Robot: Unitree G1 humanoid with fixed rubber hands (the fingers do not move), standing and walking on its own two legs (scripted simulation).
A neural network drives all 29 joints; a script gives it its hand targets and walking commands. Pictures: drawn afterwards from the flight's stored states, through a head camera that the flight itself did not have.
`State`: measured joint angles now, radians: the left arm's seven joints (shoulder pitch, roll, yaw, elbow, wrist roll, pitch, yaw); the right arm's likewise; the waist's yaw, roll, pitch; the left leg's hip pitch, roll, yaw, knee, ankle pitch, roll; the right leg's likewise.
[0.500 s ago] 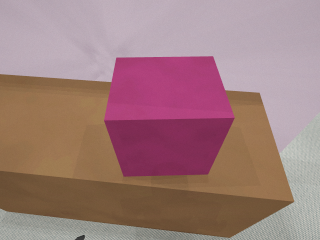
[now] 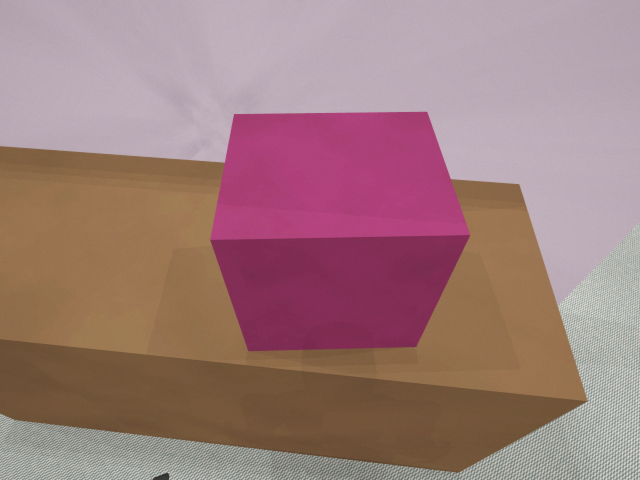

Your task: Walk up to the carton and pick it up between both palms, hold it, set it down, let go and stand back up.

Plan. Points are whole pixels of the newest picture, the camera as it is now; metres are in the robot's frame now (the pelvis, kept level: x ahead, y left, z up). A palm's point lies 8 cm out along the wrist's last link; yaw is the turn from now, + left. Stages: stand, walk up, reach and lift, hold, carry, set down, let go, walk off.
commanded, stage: stand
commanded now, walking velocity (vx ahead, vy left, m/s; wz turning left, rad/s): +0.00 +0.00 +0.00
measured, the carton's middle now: (331, 239) +0.43 +0.00 +0.03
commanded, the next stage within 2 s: none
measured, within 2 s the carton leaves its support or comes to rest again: neither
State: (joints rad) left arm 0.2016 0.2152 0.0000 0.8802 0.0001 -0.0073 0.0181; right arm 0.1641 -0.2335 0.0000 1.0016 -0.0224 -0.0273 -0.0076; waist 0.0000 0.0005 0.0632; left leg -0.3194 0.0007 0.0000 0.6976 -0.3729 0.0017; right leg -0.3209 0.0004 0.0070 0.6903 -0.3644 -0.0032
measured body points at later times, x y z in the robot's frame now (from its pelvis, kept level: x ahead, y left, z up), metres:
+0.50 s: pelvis -0.02 +0.00 +0.01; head +0.01 +0.00 +0.46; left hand +0.07 +0.24 -0.13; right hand +0.05 -0.25 -0.14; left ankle +0.00 +0.12 -0.72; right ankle +0.00 -0.12 -0.72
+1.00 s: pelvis -0.03 +0.00 +0.01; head +0.00 +0.00 +0.46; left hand +0.05 +0.25 -0.13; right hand +0.03 -0.25 -0.13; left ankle +0.00 +0.12 -0.72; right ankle +0.00 -0.12 -0.72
